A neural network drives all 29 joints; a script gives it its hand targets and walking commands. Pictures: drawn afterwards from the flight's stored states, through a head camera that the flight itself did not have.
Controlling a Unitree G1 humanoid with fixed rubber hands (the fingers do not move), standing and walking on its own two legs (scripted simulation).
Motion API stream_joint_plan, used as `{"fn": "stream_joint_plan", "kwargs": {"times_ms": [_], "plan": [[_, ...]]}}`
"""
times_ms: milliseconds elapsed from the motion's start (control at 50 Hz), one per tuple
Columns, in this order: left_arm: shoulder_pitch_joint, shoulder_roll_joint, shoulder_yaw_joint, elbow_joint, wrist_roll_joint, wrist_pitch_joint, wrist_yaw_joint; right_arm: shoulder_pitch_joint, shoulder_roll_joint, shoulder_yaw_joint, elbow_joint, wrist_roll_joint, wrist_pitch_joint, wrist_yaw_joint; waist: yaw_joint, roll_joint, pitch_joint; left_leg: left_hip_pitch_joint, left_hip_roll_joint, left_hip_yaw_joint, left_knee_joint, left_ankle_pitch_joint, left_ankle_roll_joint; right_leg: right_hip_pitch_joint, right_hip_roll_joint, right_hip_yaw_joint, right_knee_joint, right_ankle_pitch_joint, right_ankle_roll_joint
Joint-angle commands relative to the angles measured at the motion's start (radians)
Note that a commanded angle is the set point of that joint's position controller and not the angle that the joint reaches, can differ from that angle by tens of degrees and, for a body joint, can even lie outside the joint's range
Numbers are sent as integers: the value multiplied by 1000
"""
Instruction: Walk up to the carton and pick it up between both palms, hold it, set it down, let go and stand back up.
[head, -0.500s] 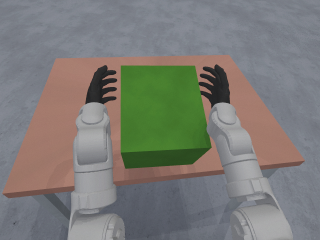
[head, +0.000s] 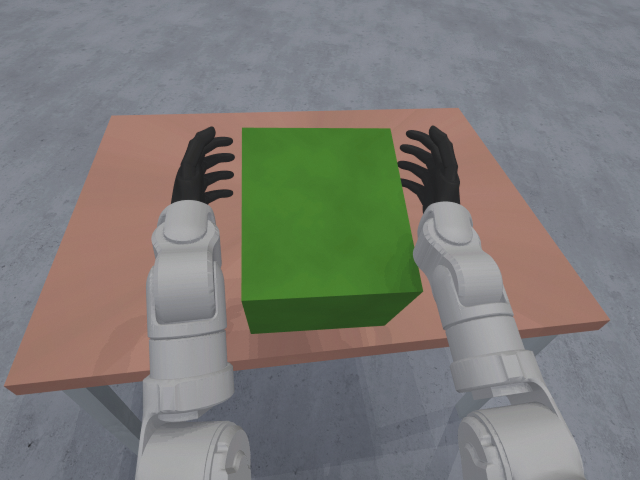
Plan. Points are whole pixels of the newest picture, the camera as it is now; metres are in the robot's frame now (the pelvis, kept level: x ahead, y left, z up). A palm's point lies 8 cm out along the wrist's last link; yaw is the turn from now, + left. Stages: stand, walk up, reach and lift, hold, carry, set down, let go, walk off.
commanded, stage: hold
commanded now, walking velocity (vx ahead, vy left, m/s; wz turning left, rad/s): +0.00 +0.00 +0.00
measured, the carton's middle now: (318, 234) +0.38 +0.00 +0.09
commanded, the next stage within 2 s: none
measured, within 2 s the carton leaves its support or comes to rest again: neither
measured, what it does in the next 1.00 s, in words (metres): stands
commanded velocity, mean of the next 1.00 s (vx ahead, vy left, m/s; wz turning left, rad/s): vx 0.00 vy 0.00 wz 0.00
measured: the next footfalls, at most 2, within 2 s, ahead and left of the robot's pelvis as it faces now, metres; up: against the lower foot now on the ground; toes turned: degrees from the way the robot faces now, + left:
none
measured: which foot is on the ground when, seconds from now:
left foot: down 0.00-1.00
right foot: down 0.00-1.00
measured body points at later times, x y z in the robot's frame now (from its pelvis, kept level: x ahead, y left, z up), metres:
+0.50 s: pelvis +0.00 +0.00 +0.00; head -0.01 +0.03 +0.45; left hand +0.37 +0.14 +0.18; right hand +0.38 -0.14 +0.18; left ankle +0.04 +0.11 -0.75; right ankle -0.01 -0.09 -0.75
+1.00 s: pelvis +0.00 +0.00 +0.00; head -0.03 +0.04 +0.45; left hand +0.36 +0.16 +0.19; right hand +0.37 -0.12 +0.19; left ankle +0.04 +0.11 -0.75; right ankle -0.01 -0.09 -0.75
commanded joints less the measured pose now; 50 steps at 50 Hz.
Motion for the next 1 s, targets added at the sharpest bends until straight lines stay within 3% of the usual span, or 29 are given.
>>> {"fn": "stream_joint_plan", "kwargs": {"times_ms": [0,100,200,280,400,540,660,680,700,800,880,980], "plan": [[-418,-289,-341,-91,-149,-51,-126,-470,279,283,-219,57,-26,101,2,62,-382,120,-14,16,3,162,-32,24,-9,-2,7,238,74],[-400,-292,-363,-134,-159,-52,-132,-436,293,332,-242,80,-29,89,0,50,-422,176,-14,3,31,282,-38,36,-8,11,11,368,71],[-402,-278,-329,-80,-145,-46,-137,-447,259,285,-199,68,-17,92,4,56,-333,108,-13,14,-13,107,-33,9,-14,-4,0,199,76],[-458,-292,-357,-99,-164,-65,-122,-478,274,264,-202,58,-34,109,-10,80,-385,149,-6,13,-4,95,-40,-35,-5,-13,-3,144,68],[-445,-278,-315,-46,-143,-58,-124,-461,278,253,-142,40,-20,103,-3,44,-351,110,-13,15,-3,86,-29,-5,-15,-2,5,193,76],[-413,-286,-341,-108,-143,-50,-132,-431,289,297,-193,75,-18,88,-2,71,-418,149,-23,13,24,247,-36,44,-14,10,11,343,84],[-386,-295,-374,-157,-156,-43,-137,-424,285,339,-272,94,-20,79,-6,64,-430,174,-18,2,34,317,-37,40,-9,13,18,374,74],[-434,-295,-316,-117,-140,-57,-159,-455,333,392,-253,85,-21,73,55,5,-409,186,-25,23,27,298,-15,84,-25,20,17,429,99],[-415,-287,-327,-110,-144,-62,-168,-437,326,388,-247,91,-24,73,35,24,-415,179,-21,13,10,267,-12,92,-22,25,28,457,101],[-442,-288,-336,-85,-139,-69,-152,-442,294,330,-189,73,-37,84,28,57,-366,195,-16,30,4,189,-42,14,-1,4,-5,248,81],[-479,-284,-322,-23,-134,-66,-139,-465,280,252,-118,43,-35,103,10,68,-301,150,-9,41,-17,58,-40,-35,1,-5,-25,87,69],[-507,-283,-299,18,-124,-75,-128,-495,272,195,-71,18,-44,119,3,84,-303,134,-8,39,-14,27,-37,-43,4,-11,-21,57,64]]}}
